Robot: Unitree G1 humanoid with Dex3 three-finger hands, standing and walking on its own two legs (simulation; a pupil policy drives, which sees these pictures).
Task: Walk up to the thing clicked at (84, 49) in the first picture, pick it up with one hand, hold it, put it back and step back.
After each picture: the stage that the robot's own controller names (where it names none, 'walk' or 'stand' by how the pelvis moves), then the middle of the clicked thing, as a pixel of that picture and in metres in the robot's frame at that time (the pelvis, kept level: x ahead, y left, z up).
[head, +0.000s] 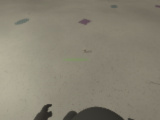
stand; (84, 50) +1.37 +0.15 -0.72
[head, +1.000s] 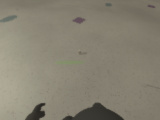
walk; (79, 52) +1.24 +0.17 -0.71
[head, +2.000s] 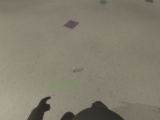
walk; (73, 69) +0.75 +0.21 -0.71
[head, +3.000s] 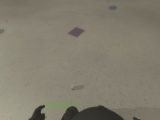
walk; (72, 87) +0.46 +0.23 -0.70
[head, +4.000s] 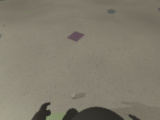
stand; (73, 96) +0.36 +0.20 -0.71
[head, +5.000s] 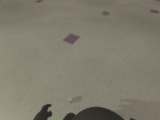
stand; (70, 99) +0.33 +0.23 -0.72
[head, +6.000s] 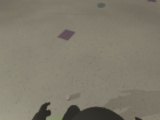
stand; (67, 97) +0.29 +0.28 -0.71
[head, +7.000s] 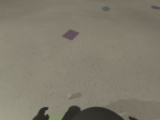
stand; (69, 96) +0.33 +0.23 -0.72
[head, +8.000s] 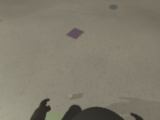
stand; (70, 96) +0.31 +0.22 -0.71
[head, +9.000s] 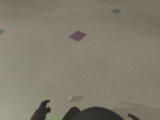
stand; (70, 98) +0.31 +0.22 -0.72
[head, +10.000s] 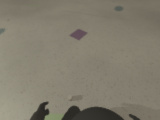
stand; (69, 97) +0.30 +0.24 -0.71
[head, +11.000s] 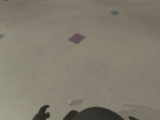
stand; (69, 102) +0.28 +0.24 -0.72
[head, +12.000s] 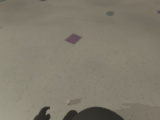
stand; (68, 102) +0.29 +0.25 -0.72
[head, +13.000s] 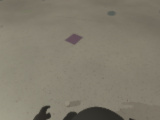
stand; (67, 104) +0.26 +0.25 -0.73
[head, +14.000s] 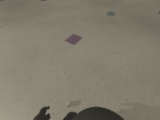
stand; (67, 104) +0.26 +0.25 -0.73
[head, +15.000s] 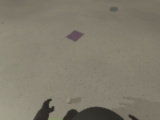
go down; (68, 100) +0.27 +0.24 -0.72
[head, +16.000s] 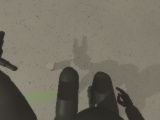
go down; (50, 66) +0.33 +0.30 -0.30
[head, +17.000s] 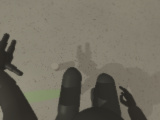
close in; (55, 66) +0.33 +0.30 -0.30
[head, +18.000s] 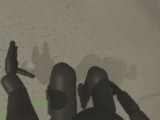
close in; (28, 68) +0.30 +0.32 -0.22
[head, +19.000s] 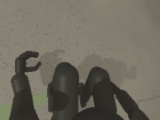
close; (32, 66) +0.30 +0.31 -0.23
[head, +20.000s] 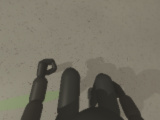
lift; (52, 68) +0.32 +0.30 -0.30
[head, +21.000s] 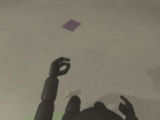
close; (67, 94) +0.29 +0.23 -0.61
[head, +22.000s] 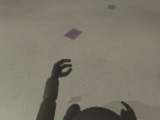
go down; (68, 99) +0.28 +0.24 -0.67
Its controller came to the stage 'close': yes
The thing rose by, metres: 0.00
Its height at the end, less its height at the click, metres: +0.00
